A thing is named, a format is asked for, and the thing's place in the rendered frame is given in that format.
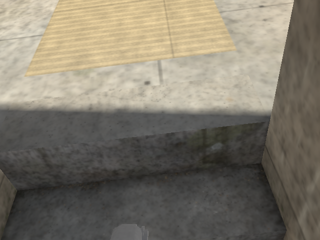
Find left robot thigh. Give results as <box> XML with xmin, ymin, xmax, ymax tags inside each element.
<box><xmin>110</xmin><ymin>224</ymin><xmax>149</xmax><ymax>240</ymax></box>

